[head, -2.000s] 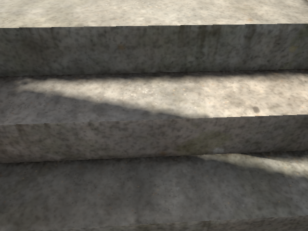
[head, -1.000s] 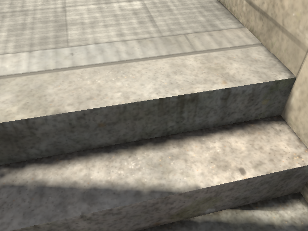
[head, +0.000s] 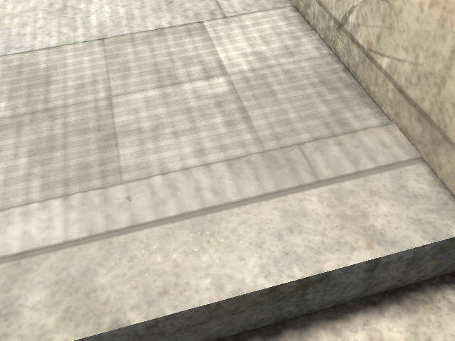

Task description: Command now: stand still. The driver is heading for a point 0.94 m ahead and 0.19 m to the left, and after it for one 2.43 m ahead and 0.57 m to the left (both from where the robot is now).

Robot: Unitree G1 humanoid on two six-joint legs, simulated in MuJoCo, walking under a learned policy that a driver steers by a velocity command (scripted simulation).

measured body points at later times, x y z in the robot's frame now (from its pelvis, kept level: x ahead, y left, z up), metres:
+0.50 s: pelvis +0.05 -0.03 +0.03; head +0.06 -0.03 +0.48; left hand +0.09 +0.20 -0.12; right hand +0.04 -0.24 -0.13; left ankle +0.00 +0.10 -0.70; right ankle +0.06 -0.09 -0.72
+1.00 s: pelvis +0.19 +0.11 +0.08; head +0.18 +0.12 +0.52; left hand +0.21 +0.35 -0.08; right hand +0.39 -0.10 -0.01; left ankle +0.25 +0.22 -0.53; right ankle +0.07 -0.08 -0.59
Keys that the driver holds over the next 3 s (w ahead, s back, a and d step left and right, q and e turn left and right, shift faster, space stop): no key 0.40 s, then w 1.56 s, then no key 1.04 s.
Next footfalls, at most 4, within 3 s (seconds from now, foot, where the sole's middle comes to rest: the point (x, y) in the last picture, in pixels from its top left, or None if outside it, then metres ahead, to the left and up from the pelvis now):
0.92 left None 0.28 0.23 -0.56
1.48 right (231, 246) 0.61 0.03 -0.37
2.02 left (146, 154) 0.93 0.27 -0.37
2.36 right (228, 159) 0.90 0.03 -0.37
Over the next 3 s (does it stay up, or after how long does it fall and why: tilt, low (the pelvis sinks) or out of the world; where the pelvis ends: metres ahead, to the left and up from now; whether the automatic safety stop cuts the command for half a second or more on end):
stays up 0.87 0.18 0.40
